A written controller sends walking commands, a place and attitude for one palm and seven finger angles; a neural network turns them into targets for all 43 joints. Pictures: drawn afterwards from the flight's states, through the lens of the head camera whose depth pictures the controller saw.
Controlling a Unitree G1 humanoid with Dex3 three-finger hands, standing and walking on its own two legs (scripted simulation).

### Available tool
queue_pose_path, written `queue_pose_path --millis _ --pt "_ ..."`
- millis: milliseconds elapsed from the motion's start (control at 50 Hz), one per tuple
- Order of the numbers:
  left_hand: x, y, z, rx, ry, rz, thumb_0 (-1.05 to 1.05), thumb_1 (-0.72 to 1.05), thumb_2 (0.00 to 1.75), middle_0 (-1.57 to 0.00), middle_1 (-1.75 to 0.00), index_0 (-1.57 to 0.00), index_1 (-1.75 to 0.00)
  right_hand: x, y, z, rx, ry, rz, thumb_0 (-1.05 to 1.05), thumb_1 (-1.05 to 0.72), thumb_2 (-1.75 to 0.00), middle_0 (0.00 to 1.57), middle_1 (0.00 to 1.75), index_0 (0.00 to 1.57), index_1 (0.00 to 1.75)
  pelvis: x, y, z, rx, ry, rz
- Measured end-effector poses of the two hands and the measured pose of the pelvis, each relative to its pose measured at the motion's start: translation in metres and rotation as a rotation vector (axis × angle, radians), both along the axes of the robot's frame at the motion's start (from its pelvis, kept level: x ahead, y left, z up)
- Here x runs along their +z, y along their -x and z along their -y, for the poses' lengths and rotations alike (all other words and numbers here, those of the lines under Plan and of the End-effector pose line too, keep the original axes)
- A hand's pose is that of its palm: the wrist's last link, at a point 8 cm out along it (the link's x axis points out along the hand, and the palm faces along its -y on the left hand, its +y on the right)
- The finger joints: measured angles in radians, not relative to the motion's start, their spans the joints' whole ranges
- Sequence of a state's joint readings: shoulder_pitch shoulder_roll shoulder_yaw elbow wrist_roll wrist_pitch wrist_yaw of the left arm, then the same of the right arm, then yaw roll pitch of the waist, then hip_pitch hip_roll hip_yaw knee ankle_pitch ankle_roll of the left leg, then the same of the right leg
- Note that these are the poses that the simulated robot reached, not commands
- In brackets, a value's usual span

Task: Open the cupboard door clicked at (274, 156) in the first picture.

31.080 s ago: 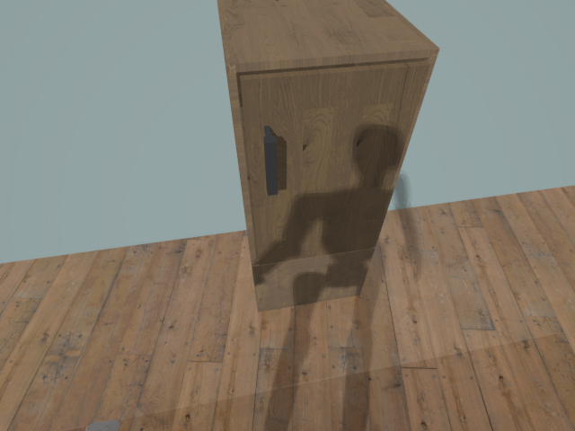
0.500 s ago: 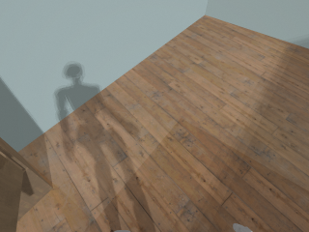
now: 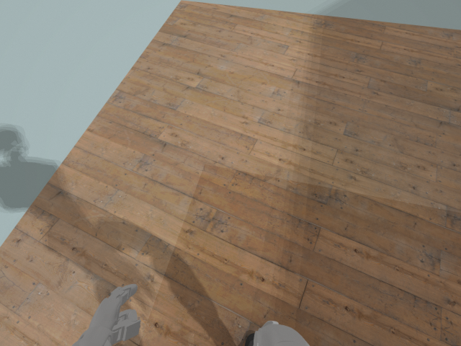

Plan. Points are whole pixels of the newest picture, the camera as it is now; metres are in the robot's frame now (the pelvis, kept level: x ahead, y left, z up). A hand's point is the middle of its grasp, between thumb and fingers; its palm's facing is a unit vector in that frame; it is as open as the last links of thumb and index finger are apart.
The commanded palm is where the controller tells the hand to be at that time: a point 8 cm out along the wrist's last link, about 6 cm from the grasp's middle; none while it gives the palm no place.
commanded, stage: walk to a spot facing it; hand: left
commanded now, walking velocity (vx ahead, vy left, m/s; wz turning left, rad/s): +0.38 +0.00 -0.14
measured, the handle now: out of the picture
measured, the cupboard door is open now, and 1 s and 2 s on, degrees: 54 54 54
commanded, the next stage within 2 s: turn to face it in 0.68 s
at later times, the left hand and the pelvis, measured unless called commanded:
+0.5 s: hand (150, 326) +0.17 +0.17 -0.16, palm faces +0.04 -0.99 -0.14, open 7.4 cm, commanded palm none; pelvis +0.26 +0.01 +0.01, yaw -4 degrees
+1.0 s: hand (196, 151) +0.60 +0.10 -0.14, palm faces -0.13 -0.96 -0.23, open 7.3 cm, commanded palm none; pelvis +0.47 -0.07 +0.02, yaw -6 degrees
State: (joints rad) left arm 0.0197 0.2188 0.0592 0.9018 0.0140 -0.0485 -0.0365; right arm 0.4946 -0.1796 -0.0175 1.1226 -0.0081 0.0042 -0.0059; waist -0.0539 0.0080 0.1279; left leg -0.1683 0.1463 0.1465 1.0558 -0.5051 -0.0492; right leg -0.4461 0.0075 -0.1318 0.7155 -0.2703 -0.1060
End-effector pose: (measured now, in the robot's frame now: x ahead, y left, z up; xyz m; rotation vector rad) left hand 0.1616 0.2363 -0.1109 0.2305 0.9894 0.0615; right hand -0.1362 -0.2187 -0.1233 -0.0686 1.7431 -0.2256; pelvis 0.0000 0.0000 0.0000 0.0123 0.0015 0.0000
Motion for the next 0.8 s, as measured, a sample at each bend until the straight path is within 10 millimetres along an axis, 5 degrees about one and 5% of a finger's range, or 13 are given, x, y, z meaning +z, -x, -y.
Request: queue_pose_path --millis 120,220,400,480,560,680,800 --pt "0.004 0.002 0.024 0.037 0.016 -0.147 -0.01 0.91 0.9 -0.2 -0.3 -0.2 -0.3 0.004 -0.137 0.02 0.012 0.025 0.252 0.02 -0.92 -0.9 0.2 0.3 0.2 0.3 0.023 -0.054 0.014 -0.024 0.0 -0.007" --pt "0.009 0.001 0.014 0.106 -0.008 -0.216 -0.03 0.96 0.9 -0.2 -0.3 -0.2 -0.3 0.01 -0.257 0.025 0.059 0.019 0.446 0.01 -0.93 -0.9 0.2 0.3 0.2 0.3 0.03 -0.102 0.018 -0.035 0.008 -0.019" --pt "-0.008 0.012 0.02 0.198 0.044 -0.459 -0.01 0.92 0.9 -0.2 -0.3 -0.2 -0.3 0.018 -0.448 0.014 0.175 0.012 0.641 0.01 -0.93 -0.9 0.19 0.3 0.2 0.3 0.022 -0.199 0.006 -0.048 0.017 -0.008" --pt "-0.022 0.0 0.019 0.212 0.075 -0.575 0.0 0.91 0.9 -0.2 -0.3 -0.2 -0.3 0.015 -0.512 0.003 0.2 0.042 0.716 0.01 -0.92 -0.9 0.2 0.3 0.2 0.3 0.007 -0.248 -0.006 -0.069 0.019 0.002" --pt "-0.024 -0.056 0.014 0.17 0.079 -0.564 0.0 0.91 0.9 -0.2 -0.3 -0.2 -0.3 0.015 -0.518 0.0 0.155 0.063 0.686 0.0 -0.92 -0.9 0.2 0.3 0.2 0.3 0.011 -0.284 -0.011 -0.096 0.003 0.018" --pt "-0.009 -0.189 0.014 0.102 0.068 -0.376 0.01 0.91 0.9 -0.2 -0.3 -0.2 -0.3 0.015 -0.48 0.012 0.053 0.089 0.467 -0.01 -0.96 -0.9 0.2 0.3 0.2 0.3 0.027 -0.336 -0.007 -0.123 -0.003 0.009" --pt "0.003 -0.301 0.017 0.003 -0.012 -0.305 0.02 0.94 0.9 -0.2 -0.3 -0.2 -0.3 0.011 -0.449 0.022 -0.058 0.059 0.275 0.0 -0.94 -0.9 0.2 0.3 0.2 0.3 0.028 -0.391 0.016 -0.172 -0.008 -0.001"
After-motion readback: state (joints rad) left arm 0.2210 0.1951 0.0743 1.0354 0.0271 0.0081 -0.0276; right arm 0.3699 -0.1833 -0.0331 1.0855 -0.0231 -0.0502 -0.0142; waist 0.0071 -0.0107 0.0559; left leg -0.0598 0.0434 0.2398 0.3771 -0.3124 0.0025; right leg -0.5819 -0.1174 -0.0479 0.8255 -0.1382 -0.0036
